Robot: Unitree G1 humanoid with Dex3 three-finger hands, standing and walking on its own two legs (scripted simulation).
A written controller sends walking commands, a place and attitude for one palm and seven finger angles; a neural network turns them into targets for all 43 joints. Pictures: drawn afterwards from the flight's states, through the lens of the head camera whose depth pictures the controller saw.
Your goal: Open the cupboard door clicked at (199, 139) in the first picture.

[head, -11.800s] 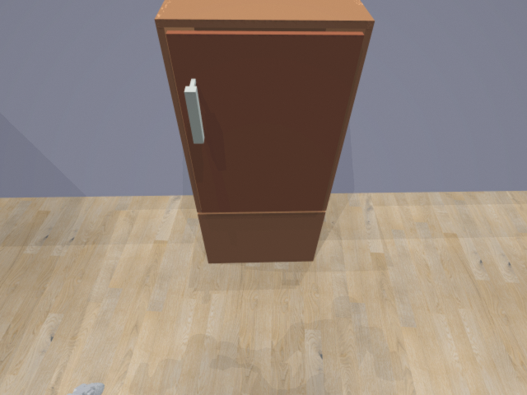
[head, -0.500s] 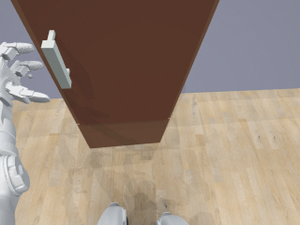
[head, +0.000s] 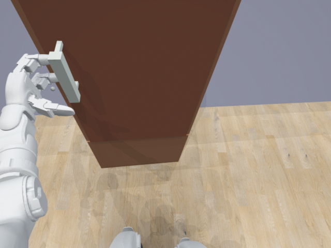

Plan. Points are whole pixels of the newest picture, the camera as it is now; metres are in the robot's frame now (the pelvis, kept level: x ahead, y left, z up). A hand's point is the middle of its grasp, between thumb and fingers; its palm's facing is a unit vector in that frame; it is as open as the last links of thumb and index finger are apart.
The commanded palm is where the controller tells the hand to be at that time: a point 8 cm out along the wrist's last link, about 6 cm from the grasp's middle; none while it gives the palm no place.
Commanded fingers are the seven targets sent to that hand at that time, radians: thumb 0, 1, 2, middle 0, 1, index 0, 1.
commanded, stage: slide the fingers in behind the handle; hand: left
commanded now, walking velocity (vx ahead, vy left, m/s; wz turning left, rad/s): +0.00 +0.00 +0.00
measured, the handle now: (67, 73) +0.51 +0.23 +0.09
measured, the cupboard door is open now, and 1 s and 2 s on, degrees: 0 0 3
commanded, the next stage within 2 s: close the thumb around the handle in 0.84 s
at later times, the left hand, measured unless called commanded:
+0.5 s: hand (69, 89) +0.46 +0.21 +0.09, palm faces +0.09 -1.00 +0.00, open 14.0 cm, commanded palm +0.44 +0.26 +0.09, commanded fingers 0.00 -0.50 0.30 -0.30 -1.20 -0.30 -1.20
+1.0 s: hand (70, 90) +0.46 +0.21 +0.09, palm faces +0.10 -0.99 +0.00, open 13.9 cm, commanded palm +0.44 +0.26 +0.09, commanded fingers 0.00 -0.28 0.40 -0.32 -1.22 -0.32 -1.22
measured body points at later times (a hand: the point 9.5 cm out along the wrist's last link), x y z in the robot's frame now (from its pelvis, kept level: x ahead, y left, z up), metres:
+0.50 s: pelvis +0.00 -0.01 +0.00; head +0.08 +0.01 +0.44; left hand +0.45 +0.27 +0.10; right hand +0.03 -0.27 -0.11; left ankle +0.04 +0.08 -0.68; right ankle -0.03 -0.11 -0.68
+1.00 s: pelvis -0.01 -0.01 +0.00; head +0.08 +0.01 +0.44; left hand +0.45 +0.27 +0.09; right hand +0.03 -0.28 -0.11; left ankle +0.04 +0.08 -0.68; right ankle -0.03 -0.11 -0.68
